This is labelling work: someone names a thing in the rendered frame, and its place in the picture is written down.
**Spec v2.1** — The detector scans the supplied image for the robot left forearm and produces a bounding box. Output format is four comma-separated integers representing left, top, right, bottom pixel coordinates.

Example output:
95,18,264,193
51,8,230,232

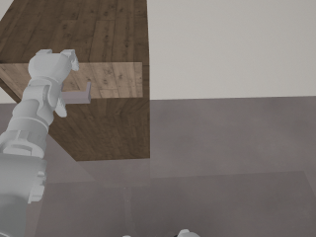
0,76,61,159

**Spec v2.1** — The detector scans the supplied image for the handle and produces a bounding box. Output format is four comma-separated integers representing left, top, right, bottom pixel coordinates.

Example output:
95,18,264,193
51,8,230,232
60,82,92,104

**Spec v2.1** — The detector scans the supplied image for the left robot hand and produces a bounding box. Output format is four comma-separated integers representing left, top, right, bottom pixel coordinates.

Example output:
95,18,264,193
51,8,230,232
28,49,79,118

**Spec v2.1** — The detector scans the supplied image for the cabinet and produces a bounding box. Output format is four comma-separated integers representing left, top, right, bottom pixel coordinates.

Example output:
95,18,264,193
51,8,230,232
0,0,150,162

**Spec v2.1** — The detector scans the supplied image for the drawer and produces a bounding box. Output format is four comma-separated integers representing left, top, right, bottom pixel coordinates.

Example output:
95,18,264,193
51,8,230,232
0,62,143,100

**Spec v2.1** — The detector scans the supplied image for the left robot upper arm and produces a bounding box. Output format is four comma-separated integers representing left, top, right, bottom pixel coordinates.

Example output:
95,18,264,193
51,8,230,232
0,153,47,237

